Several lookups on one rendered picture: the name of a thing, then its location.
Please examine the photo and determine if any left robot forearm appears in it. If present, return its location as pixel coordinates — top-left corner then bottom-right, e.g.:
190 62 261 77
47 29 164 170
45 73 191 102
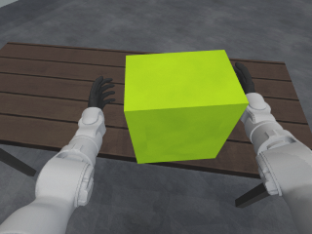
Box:
35 107 106 197

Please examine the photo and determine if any right robot forearm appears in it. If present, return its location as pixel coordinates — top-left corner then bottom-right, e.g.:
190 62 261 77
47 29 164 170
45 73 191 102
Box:
240 93 312 156

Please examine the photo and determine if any left robot upper arm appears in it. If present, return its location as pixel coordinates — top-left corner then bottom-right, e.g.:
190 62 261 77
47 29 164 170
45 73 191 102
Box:
0 157 95 234

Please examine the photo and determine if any right robot upper arm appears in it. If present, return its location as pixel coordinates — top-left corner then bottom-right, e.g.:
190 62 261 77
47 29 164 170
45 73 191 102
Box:
255 141 312 234

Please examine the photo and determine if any table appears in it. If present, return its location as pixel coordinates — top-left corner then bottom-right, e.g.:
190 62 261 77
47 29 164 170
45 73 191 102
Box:
0 42 312 209

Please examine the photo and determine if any robot left hand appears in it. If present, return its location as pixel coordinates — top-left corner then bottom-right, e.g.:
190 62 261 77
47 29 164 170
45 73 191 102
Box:
87 75 116 111

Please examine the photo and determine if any carton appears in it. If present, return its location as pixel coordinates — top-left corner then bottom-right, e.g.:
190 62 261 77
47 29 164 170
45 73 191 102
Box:
124 50 249 164

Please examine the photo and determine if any robot right hand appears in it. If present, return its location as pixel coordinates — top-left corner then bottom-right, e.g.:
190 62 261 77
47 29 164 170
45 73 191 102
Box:
232 61 255 95

